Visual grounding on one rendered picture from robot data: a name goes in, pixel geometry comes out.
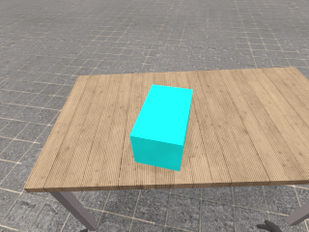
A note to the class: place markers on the robot right hand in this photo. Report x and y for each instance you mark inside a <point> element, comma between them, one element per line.
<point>269,226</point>

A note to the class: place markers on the table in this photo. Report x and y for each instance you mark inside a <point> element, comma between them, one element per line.
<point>246,128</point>

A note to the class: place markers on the carton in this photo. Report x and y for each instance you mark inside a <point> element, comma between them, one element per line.
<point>159,134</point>

